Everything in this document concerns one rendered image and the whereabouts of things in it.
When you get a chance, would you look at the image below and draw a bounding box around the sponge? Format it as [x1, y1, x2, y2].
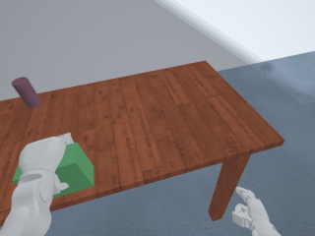
[12, 143, 95, 199]

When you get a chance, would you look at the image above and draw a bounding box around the left robot forearm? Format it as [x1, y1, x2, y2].
[0, 169, 55, 236]

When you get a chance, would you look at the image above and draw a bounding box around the robot right hand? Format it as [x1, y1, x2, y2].
[232, 187, 270, 230]

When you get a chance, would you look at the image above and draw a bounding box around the table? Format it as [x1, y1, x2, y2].
[0, 60, 285, 226]

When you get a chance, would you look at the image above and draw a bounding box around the right robot forearm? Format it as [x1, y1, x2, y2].
[251, 219, 282, 236]

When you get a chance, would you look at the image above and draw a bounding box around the robot left hand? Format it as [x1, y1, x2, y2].
[19, 133, 74, 195]

